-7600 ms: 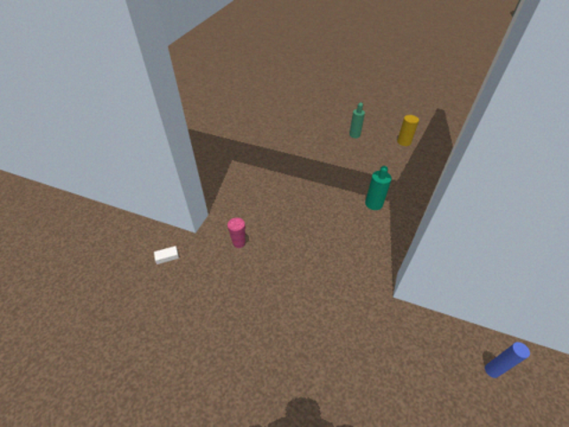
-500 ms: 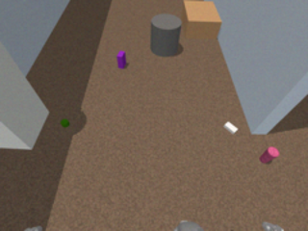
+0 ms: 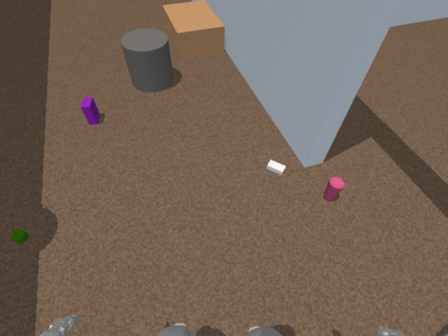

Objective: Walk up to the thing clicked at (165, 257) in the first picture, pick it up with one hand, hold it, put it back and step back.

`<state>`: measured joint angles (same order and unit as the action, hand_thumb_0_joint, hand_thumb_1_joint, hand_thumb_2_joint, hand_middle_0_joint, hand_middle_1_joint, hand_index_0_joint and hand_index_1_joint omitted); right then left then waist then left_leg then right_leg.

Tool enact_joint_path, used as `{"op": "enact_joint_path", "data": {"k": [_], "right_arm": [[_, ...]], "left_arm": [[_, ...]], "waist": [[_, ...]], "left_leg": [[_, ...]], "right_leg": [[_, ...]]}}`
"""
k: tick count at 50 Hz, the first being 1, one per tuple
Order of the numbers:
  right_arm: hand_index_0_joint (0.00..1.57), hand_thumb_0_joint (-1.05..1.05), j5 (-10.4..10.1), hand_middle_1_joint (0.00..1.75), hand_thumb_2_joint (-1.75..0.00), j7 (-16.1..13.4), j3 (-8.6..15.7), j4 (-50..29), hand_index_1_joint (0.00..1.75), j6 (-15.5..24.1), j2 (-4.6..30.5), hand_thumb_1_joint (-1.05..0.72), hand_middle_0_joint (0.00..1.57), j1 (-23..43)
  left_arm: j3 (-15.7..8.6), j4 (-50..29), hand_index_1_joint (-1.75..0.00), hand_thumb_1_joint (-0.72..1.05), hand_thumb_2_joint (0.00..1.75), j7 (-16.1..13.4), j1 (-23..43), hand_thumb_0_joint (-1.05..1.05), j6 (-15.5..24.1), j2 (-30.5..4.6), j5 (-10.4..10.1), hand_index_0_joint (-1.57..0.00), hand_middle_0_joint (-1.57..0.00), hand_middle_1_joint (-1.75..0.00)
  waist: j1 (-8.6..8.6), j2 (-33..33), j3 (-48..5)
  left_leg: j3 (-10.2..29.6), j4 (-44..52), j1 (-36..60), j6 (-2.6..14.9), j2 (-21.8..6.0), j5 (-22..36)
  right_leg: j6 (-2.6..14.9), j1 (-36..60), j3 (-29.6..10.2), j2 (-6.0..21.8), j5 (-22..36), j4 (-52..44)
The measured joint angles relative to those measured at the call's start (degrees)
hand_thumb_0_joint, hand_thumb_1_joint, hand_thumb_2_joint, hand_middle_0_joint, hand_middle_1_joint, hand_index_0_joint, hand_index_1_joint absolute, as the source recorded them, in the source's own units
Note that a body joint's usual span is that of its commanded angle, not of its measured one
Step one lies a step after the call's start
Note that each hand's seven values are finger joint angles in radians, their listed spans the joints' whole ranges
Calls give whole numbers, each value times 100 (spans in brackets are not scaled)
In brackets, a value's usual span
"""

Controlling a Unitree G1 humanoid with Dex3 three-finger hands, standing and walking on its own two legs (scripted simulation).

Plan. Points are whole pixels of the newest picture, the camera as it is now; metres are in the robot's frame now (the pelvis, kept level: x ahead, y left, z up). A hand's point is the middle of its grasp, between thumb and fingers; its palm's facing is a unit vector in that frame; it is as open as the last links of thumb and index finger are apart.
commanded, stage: walk up
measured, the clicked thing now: (276, 167) +1.01 -0.33 -0.73
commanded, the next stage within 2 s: none
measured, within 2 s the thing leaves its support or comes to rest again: neither
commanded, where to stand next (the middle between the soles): +0.07 +0.00 m, yaw -18 degrees
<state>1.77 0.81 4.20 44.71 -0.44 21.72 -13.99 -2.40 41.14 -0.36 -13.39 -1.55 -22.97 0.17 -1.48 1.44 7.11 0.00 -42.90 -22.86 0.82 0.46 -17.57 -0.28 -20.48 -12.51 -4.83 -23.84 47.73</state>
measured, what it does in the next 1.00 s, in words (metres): steps on the spot, turning right: right foot, then left foot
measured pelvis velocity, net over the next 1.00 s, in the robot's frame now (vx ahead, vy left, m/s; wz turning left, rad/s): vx -0.02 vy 0.00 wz -0.32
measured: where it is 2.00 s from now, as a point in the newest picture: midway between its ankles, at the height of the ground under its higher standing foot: outside the picture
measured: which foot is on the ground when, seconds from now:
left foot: down 0.00-0.32, up 0.34-0.54, down 0.56-1.00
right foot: up 0.00-0.28, down 0.30-1.00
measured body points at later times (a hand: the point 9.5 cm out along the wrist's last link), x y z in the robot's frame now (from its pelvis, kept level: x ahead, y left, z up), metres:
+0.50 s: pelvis -0.01 -0.01 +0.01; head +0.02 -0.04 +0.45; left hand +0.12 +0.29 -0.09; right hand +0.02 -0.35 -0.11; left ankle +0.04 +0.13 -0.68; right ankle -0.01 -0.13 -0.71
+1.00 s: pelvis -0.02 +0.00 +0.02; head -0.01 -0.02 +0.47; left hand +0.17 +0.25 -0.09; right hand -0.04 -0.32 -0.11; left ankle +0.04 +0.13 -0.71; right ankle -0.02 -0.13 -0.71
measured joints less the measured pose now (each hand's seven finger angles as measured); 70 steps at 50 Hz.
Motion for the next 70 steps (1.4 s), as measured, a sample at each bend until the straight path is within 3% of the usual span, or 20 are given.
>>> {"op": "enact_joint_path", "data": {"k": [3, 6, 12, 15, 17, 19, 21, 25, 28, 30, 33, 35, 37, 54, 70], "right_arm": [[20, 1, -17, 30, -90, 46, -60, -30, 30, 51, -104, -90, 20, 110], [20, 1, -13, 30, -90, 42, -125, -74, 30, 100, -176, -90, 20, 122], [21, 1, 54, 30, -90, 70, -131, -200, 30, 113, 83, -90, 21, -41], [21, 1, 18, 30, -90, 71, -99, -206, 30, 2, 241, -90, 21, -82], [21, 1, -28, 30, -90, 41, -58, -137, 30, -97, 320, -90, 21, -40], [20, 1, -66, 30, -90, -15, -54, 3, 30, -205, 304, -90, 20, 49], [20, 1, -116, 30, -90, -35, -70, 112, 30, -216, 305, -90, 20, 137], [20, 1, -126, 30, -90, -33, -123, 251, 30, -124, 270, -90, 20, 244], [20, 1, -121, 30, -90, -24, -157, 349, 30, -41, 208, -90, 20, 272], [20, 1, -73, 30, -90, -40, -177, 458, 30, 30, 69, -91, 20, 312], [20, 1, -66, 30, -90, 19, -267, 556, 30, 94, -23, -90, 20, 277], [20, 1, -68, 30, -90, 43, -323, 635, 30, 86, -71, -90, 20, 285], [20, 1, -93, 30, -90, 44, -349, 719, 30, 53, -85, -90, 20, 311], [20, 1, -125, 30, -90, 61, -322, 1439, 30, 68, 60, -90, 20, 577], [20, 1, -127, 30, -90, 66, -260, 1679, 30, 26, -41, -90, 20, 895]], "left_arm": [[-22, 158, -30, 90, 90, -87, 86, 1, -33, -86, -10, -20, -21, -30], [-80, 303, -30, 91, 90, -13, 52, 1, -12, -187, -27, -20, -21, -30], [-138, 469, -30, 91, 90, 175, -154, 1, 8, -168, 10, -20, -21, -30], [-153, 548, -30, 91, 90, 162, -271, 1, 98, -164, 41, -20, -21, -30], [-181, 615, -30, 91, 90, 114, -308, 1, 173, -109, 100, -20, -21, -30], [-141, 646, -30, 91, 90, 84, -365, 1, 216, -78, 123, -20, -21, -30], [-81, 692, -30, 91, 90, 61, -385, 1, 238, -14, 103, -20, -21, -30], [20, 696, -30, 91, 90, 44, -345, 1, 263, 73, 114, -20, -21, -30], [62, 662, -30, 90, 90, 38, -245, 1, 250, 80, 91, -20, -21, -30], [64, 702, -30, 90, 90, 19, -99, 1, 205, 43, 38, -20, -21, -30], [96, 826, -30, 91, 90, -8, 68, 1, 183, 65, -12, -20, -21, -30], [86, 899, -30, 91, 90, 9, 116, 1, 236, 45, -18, -20, -21, -30], [88, 995, -30, 91, 90, 34, 178, 1, 286, 53, 0, -20, -21, -30], [226, 1647, -30, 91, 90, 99, 549, 1, 247, 223, -5, -20, -21, -30], [224, 1948, -30, 91, 90, 72, 698, 1, 195, 201, -17, -20, -21, -30]], "waist": [[22, 94, 139], [11, 141, 174], [16, -59, 87], [38, -221, 7], [46, -426, 22], [119, -410, -14], [168, -409, -29], [194, -406, -68], [179, -346, -90], [180, -122, -40], [147, -124, -81], [152, -122, -115], [98, -165, -152], [5, -181, -326], [37, -102, -247]], "left_leg": [[-184, -51, 62, -18, -170, -82], [-305, 257, 220, -24, -331, 52], [-518, 452, 311, -38, -580, 110], [-566, 102, 185, -125, -768, -89], [-415, -347, 39, -85, -907, -355], [-150, -894, -108, -26, -664, -976], [-13, -1218, -176, 16, -485, -1173], [3, -1017, -77, 36, -383, -1065], [-29, -169, 292, 45, -302, -793], [-150, 106, 424, -132, -182, -313], [-170, 74, 452, -183, -302, -337], [-200, 61, 508, -239, -414, -362], [-156, 80, 535, -281, -490, -345], [-527, 1203, 1023, -202, -388, 199], [-737, 1463, 1226, -173, -398, 242]], "right_leg": [[74, -435, 232, -142, -574, 1180], [118, -666, 580, -51, -432, 1761], [59, -249, 992, 358, -471, 448], [121, 237, 1208, 372, -14, -601], [135, 307, 1278, 208, 336, -691], [180, 208, 1160, 197, 221, -478], [191, 182, 1033, 205, 216, -450], [155, 85, 865, 206, 264, -441], [104, -44, 786, 219, 228, -304], [56, -101, 648, 325, 190, -161], [146, -31, 723, 241, -94, -170], [169, 131, 799, 213, 382, -483], [129, 206, 848, 152, 473, -603], [6, 462, 476, 237, 922, -1462], [-57, 589, 272, 221, 1035, -1721]]}}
